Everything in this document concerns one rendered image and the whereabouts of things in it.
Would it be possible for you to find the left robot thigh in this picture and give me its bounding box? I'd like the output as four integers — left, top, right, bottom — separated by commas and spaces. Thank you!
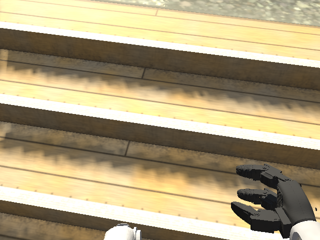
104, 225, 142, 240

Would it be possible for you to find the robot right forearm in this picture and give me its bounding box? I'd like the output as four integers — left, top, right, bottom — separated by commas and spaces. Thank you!
289, 220, 320, 240

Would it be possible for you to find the robot right hand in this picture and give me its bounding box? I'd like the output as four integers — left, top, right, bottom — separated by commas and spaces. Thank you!
231, 163, 317, 239

